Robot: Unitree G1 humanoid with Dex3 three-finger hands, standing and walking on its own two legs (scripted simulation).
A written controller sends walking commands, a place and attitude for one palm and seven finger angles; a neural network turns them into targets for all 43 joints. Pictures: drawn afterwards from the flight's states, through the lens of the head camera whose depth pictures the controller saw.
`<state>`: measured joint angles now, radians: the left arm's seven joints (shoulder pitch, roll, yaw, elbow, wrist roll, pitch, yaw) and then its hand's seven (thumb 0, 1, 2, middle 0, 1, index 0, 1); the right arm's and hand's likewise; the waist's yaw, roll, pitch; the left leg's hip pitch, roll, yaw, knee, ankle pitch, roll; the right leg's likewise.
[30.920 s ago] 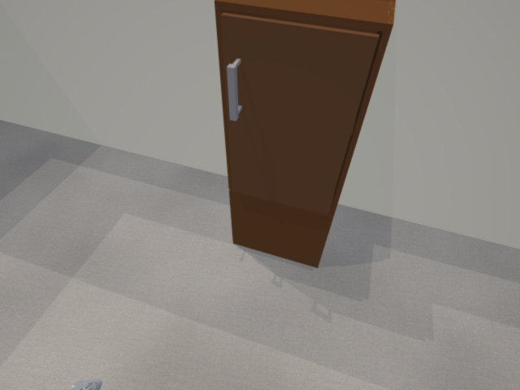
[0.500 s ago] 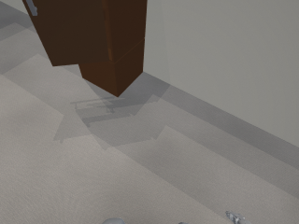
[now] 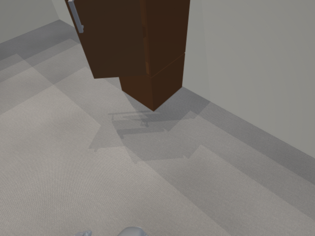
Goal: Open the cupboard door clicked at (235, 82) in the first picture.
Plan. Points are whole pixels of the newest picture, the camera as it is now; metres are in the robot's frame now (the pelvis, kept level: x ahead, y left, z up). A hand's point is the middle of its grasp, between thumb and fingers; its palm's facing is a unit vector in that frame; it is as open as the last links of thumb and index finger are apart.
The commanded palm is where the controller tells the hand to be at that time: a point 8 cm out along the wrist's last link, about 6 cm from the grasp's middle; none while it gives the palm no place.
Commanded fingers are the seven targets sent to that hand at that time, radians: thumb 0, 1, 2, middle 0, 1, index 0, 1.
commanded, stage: take the last steps up to it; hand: left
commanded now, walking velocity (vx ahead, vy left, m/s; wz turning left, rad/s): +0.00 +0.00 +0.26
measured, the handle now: (77, 15) +1.06 +0.44 +0.05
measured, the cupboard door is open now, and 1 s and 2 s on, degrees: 46 46 46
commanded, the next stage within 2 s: come to a stop and stand still in 1.54 s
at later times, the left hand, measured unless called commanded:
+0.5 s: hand out of the picture +0.04 +0.27 -0.17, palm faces +0.18 -0.97 -0.17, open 7.4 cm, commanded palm none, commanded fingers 0.00 0.90 0.90 -0.20 -0.30 -0.20 -0.30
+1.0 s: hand (89, 181) +0.30 +0.25 -0.16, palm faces +0.17 -0.97 -0.16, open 7.3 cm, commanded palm none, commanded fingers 0.00 0.90 0.90 -0.20 -0.30 -0.20 -0.30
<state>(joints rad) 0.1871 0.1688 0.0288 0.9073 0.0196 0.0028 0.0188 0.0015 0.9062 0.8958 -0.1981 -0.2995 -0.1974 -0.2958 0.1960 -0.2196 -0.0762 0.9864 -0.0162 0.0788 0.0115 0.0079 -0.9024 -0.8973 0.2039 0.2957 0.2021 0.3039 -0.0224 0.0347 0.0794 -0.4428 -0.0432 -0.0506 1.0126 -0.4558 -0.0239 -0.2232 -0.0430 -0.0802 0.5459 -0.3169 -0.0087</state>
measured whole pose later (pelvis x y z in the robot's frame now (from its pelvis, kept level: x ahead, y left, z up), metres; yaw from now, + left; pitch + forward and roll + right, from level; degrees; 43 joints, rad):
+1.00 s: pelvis +0.22 +0.08 +0.00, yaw +9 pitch -2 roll +0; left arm 0.15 0.13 0.05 0.98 0.00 -0.06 0.01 -0.01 0.92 0.90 -0.20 -0.30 -0.20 -0.30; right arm 0.42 -0.12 -0.04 1.16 -0.02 0.00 -0.01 0.01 -0.90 -0.90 0.20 0.30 0.20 0.30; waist -0.05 0.01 0.09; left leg -0.38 0.03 0.02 1.17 -0.35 0.02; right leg -0.26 0.02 -0.14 0.53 -0.25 -0.07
